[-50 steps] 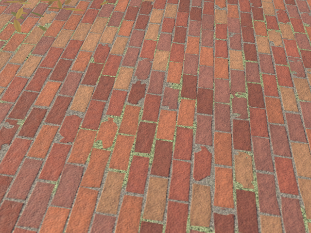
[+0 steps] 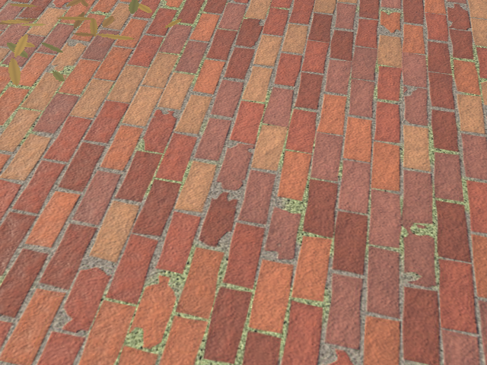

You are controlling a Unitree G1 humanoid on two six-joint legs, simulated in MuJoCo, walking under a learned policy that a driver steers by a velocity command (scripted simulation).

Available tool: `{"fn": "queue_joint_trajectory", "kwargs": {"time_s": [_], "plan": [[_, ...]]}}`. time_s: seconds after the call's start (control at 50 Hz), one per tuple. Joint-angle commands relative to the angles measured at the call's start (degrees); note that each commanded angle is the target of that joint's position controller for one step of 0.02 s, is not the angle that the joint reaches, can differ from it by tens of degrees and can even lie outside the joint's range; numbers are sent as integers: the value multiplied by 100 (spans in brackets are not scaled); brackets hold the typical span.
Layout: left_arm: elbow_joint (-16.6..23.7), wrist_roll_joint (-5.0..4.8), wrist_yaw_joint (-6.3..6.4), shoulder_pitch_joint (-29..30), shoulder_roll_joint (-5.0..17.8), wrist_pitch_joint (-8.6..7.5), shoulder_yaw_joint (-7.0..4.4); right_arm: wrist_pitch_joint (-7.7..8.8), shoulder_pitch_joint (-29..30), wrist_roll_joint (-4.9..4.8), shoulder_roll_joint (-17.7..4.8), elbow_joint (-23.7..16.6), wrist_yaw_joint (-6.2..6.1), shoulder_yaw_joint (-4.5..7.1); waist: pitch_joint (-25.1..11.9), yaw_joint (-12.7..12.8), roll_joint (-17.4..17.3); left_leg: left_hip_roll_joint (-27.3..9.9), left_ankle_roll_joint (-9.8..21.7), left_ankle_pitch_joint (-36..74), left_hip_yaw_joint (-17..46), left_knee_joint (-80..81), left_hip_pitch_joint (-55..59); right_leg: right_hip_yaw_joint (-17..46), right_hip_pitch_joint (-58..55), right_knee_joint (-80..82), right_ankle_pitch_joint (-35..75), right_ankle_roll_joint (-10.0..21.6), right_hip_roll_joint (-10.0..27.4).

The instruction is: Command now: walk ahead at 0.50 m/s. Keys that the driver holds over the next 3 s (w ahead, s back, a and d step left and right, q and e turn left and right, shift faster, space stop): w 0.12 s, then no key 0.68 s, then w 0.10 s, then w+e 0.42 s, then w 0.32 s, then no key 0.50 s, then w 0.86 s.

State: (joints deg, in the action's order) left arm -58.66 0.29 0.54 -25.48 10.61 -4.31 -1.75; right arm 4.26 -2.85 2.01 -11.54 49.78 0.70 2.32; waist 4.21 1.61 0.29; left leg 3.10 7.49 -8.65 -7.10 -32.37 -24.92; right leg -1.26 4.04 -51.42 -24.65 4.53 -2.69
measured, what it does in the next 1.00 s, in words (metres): walks ahead: right foot, then left foot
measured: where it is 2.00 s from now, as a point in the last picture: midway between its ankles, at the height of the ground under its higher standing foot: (303, 265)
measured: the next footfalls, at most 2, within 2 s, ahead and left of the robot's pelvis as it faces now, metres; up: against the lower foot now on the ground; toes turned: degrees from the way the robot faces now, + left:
right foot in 0.44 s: +0.35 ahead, -0.09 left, +0.00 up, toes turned -3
left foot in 0.78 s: +0.28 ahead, +0.11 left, +0.00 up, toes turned +1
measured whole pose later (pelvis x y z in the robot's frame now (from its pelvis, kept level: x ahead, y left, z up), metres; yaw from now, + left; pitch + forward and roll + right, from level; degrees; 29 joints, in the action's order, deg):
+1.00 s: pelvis +0.28 -0.02 +0.02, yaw +0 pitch +0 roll +0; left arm -59.2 1.5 -0.7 -17.2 10.8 -0.4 -1.8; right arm 1.0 -23.1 1.2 -9.4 65.1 -2.2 1.9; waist -1.7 -0.4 -0.2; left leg -0.5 1.0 -15.2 -0.4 -21.3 -6.0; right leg -3.6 19.0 -39.1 -20.6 4.2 -2.0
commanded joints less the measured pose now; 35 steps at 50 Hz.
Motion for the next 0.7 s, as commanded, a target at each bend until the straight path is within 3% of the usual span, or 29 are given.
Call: {"fn": "queue_joint_trajectory", "kwargs": {"time_s": [0.02, 0.04, 0.08, 0.12, 0.16, 0.2, 0.24, 0.34, 0.4, 0.42, 0.44, 0.46, 0.48, 0.5, 0.52, 0.54, 0.56, 0.6, 0.7], "plan": [[557, 13, -24, 170, 760, -81, -179, -51, -1280, -137, -839, 203, 4, 268, -820, -494, -189, -2284, 1076, -762, 3419, 1851, 2981, 494, 3145, -2571, 405, 124, 350], [568, 22, -42, 314, 647, -86, -167, -3, -1117, -99, -587, 255, 12, 198, -342, -305, 56, -2040, 890, -198, 2869, 2084, 2260, 449, 2945, -2203, 623, 115, 544], [527, 178, -110, 226, 447, 65, -146, 95, -1193, -107, -381, 441, -41, 114, -185, -19, -130, -1609, 577, 328, 2084, 2288, 1566, 428, 2415, -1661, 791, 4, 745], [524, 202, -179, 255, 366, 163, -145, 195, -1484, -143, -460, 597, -52, 115, -176, 51, -213, -1474, 554, 766, 1762, 2413, 1480, 299, 2400, -1400, 908, -102, 784], [613, 199, -187, 582, 404, 219, -156, 244, -1642, -158, -601, 678, -58, 119, 3, 76, -186, -1438, 549, 2149, 1372, 2408, 1480, 126, 2663, -1046, 1152, -250, 818], [721, 170, -160, 950, 390, 233, -135, 232, -1792, -146, -599, 752, -55, 82, 13, 45, -246, -1273, 422, 3694, 909, 2192, 1566, -59, 2742, -493, 1479, -356, 788], [802, 104, -141, 1296, 318, 218, -79, 188, -1860, -141, -556, 795, -62, 32, -67, -39, -402, -1050, 207, 4320, 557, 2022, 1594, -247, 2501, 283, 1852, -377, 657], [816, 66, -26, 1702, 336, 185, -8, 83, -2240, -104, -523, 1008, -148, -38, -263, -302, -626, -1159, 102, 4556, 535, 1566, 2337, -380, 2164, 1376, 2238, -229, 370], [602, 109, 58, 1223, 481, 99, -60, 31, -2087, -94, -548, 1048, -217, -35, -323, -87, -605, -1337, 118, 4687, 756, 838, 2579, -295, 1610, 2000, 1840, -6, 213], [423, 136, 85, 770, 499, 28, -84, 16, -1981, -139, -575, 1060, -229, -26, -425, 164, -419, -1218, -7, 4389, 712, 272, 2551, -274, 1076, 2694, 2410, 67, 200], [268, 193, 109, 297, 765, -69, -145, 33, -2099, -179, -551, 1031, -238, -36, -787, 253, -65, -972, -202, 3222, 635, -433, 2113, 183, 122, 2782, 4569, 158, 735], [227, 240, 100, -115, 1094, -95, -201, 9, -2690, -311, -207, 1039, -263, -116, -1500, 92, 695, -441, -381, 29, 384, -1738, 1275, 1323, -1089, 2298, 7550, 826, 2116], [219, 60, 61, -22, 901, -17, -140, -136, -3102, -382, -103, 1273, -265, -95, -2011, 35, 1039, 77, -467, -2788, 642, -2575, 936, 2130, -1152, 2459, 8119, 1618, 2702], [313, -48, 39, 385, 732, 35, -85, -260, -2778, -197, -304, 1265, -268, -37, -1582, -76, 589, -94, -494, -2950, 949, -2834, 779, 1969, -494, 2818, 6540, 1592, 2511], [369, -30, 60, 807, 582, 84, -32, -312, -2316, -51, -275, 1178, -239, -23, -934, -139, 417, -169, -527, -2698, 975, -2828, 604, 1748, 153, 3192, 5221, 1390, 2243], [393, 20, 101, 1069, 441, 123, 31, -360, -2072, -13, -192, 1150, -210, -27, -566, -258, 293, -309, -571, -2340, 1023, -2528, 661, 1462, 669, 3503, 4369, 1145, 1988], [390, 42, 148, 1221, 374, 148, 66, -419, -2009, -10, -123, 1156, -194, -41, -393, -378, 368, -399, -634, -2055, 1005, -2145, 892, 1161, 1078, 3704, 3875, 940, 1748], [317, 89, 160, 1207, 400, 158, 82, -515, -2223, -39, 37, 1323, -207, -94, -506, -468, 442, -342, -724, -1813, 819, -1569, 1282, 819, 1234, 3752, 3431, 711, 1462], [176, 62, 127, 1053, 614, 229, 41, -638, -1898, -106, -30, 1394, -294, -123, -497, -312, 562, -366, -736, -1336, 683, -441, 1483, 987, 1316, 4036, 894, 541, 1380]]}}
Over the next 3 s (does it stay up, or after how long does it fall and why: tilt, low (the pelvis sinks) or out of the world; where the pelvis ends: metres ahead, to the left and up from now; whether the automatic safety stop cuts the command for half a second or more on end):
stays up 1.02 -0.25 0.03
